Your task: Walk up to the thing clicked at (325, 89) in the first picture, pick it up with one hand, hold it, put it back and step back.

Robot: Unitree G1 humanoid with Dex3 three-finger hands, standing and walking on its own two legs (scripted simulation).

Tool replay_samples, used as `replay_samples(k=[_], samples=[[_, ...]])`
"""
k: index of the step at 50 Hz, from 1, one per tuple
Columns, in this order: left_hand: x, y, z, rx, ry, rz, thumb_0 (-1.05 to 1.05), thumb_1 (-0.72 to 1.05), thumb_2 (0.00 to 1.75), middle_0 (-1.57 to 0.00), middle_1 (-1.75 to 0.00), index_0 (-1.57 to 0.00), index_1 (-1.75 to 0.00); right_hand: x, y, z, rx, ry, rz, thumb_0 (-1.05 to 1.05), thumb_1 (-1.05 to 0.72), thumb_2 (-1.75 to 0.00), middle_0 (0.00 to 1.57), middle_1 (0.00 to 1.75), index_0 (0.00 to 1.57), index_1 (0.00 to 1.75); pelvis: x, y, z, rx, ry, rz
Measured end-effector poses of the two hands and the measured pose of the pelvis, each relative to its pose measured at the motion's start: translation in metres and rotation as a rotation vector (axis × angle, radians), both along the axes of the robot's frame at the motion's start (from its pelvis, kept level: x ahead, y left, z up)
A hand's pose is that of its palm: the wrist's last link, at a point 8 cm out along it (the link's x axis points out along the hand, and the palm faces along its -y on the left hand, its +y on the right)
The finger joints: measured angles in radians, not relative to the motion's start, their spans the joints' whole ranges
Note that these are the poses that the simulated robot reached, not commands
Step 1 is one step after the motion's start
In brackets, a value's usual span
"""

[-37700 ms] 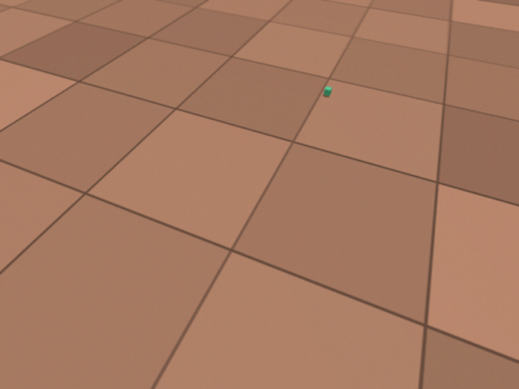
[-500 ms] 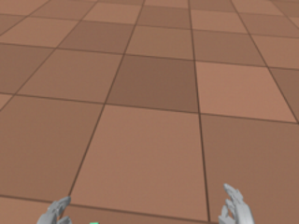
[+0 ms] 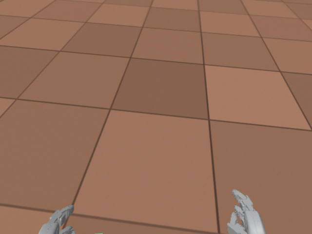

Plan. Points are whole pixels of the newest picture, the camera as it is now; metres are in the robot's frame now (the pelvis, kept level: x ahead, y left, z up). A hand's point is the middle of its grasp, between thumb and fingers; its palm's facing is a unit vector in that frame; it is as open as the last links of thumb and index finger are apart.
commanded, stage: home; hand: left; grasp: from above
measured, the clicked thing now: out of the picture +0.29 +0.27 -0.69
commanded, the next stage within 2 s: stand in 0.74 s
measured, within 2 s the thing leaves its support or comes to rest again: neither
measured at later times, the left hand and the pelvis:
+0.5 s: hand out of the picture +0.16 +0.18 -0.05, palm faces +0.03 -0.98 -0.20, open 7.4 cm; pelvis +0.00 +0.00 +0.00, yaw +0 degrees
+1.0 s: hand out of the picture +0.15 +0.21 -0.09, palm faces +0.00 -0.95 -0.32, open 7.4 cm; pelvis -0.01 +0.00 +0.02, yaw -1 degrees
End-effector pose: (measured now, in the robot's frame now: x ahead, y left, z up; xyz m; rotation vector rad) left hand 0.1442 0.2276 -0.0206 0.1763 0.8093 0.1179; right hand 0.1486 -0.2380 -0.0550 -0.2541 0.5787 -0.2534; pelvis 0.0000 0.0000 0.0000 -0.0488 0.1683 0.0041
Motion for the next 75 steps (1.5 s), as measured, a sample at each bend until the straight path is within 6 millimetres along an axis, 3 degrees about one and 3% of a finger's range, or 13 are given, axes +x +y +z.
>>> replay_samples(k=[42,47,58,67,75], samples=[[0.002,-0.001,-0.002,-0.001,0.012,-0.002,0.02,0.90,0.90,-0.20,-0.30,-0.21,-0.30,0.001,-0.003,-0.001,-0.001,0.011,-0.011,0.02,-0.90,-0.90,0.20,0.30,0.21,0.30,0.004,-0.001,-0.001,0.000,0.012,-0.001],[0.006,0.015,-0.026,0.100,0.016,-0.036,0.01,0.90,0.90,-0.21,-0.30,-0.21,-0.30,-0.007,-0.010,-0.019,-0.045,0.271,0.128,0.01,-0.90,-0.90,0.20,0.30,0.21,0.30,-0.004,-0.001,0.013,0.036,-0.084,-0.014],[-0.044,0.051,-0.045,0.136,0.224,0.044,0.01,0.90,0.90,-0.21,-0.30,-0.21,-0.30,-0.053,-0.032,-0.014,0.010,0.475,0.015,0.01,-0.90,-0.90,0.20,0.30,0.21,0.30,-0.003,0.004,0.038,0.050,-0.176,-0.017],[-0.083,0.057,-0.048,0.099,0.341,0.085,0.01,0.90,0.90,-0.21,-0.30,-0.21,-0.30,-0.088,-0.022,-0.010,0.034,0.569,-0.037,0.01,-0.91,-0.90,0.20,0.30,0.21,0.30,-0.008,0.014,0.054,0.044,-0.228,-0.018],[-0.114,0.061,-0.047,0.097,0.432,0.098,0.01,0.90,0.90,-0.21,-0.30,-0.21,-0.30,-0.107,-0.015,-0.011,0.066,0.623,-0.054,0.01,-0.90,-0.90,0.20,0.30,0.21,0.30,-0.016,0.017,0.061,0.048,-0.244,-0.018]])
